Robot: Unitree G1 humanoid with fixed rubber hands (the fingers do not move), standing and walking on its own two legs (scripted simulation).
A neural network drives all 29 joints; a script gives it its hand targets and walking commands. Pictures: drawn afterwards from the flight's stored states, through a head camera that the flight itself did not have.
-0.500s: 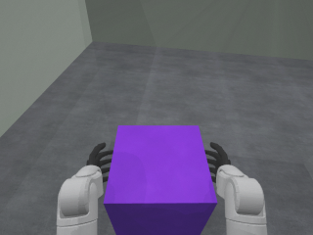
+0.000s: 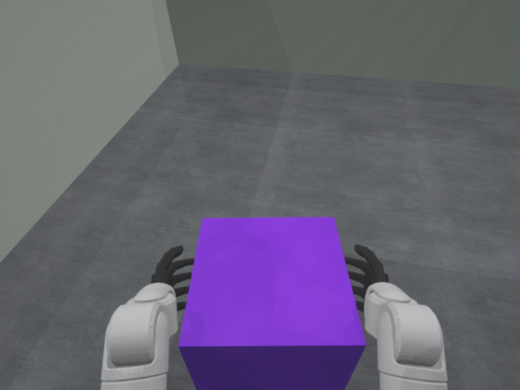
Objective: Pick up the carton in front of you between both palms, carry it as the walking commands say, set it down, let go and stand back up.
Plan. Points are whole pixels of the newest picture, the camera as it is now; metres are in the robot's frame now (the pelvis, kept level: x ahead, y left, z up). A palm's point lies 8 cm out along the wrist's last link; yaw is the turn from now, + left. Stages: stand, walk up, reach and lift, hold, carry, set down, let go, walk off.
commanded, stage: carry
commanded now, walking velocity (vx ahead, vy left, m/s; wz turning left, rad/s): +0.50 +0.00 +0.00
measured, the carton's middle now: (268, 315) +0.27 +0.00 -0.03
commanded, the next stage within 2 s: none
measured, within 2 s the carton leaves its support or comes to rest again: neither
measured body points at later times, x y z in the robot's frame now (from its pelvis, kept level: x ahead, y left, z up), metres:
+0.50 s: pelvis +0.30 +0.04 +0.00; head +0.32 +0.06 +0.45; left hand +0.59 +0.17 +0.06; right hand +0.57 -0.13 +0.08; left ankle +0.37 +0.11 -0.74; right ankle +0.24 -0.09 -0.71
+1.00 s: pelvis +0.42 +0.01 -0.01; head +0.40 +0.01 +0.44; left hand +0.70 +0.15 +0.05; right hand +0.70 -0.15 +0.05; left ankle +0.37 +0.11 -0.74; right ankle +0.37 -0.10 -0.74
